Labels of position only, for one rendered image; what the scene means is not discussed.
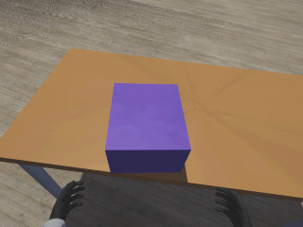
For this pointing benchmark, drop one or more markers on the table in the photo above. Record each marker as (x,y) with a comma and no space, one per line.
(244,126)

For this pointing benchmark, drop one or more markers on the robot left hand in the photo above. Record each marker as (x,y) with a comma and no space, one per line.
(62,205)

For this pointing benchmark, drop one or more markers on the carton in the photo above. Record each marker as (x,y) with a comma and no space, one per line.
(147,130)

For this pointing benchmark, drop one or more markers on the robot right hand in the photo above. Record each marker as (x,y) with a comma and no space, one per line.
(237,211)

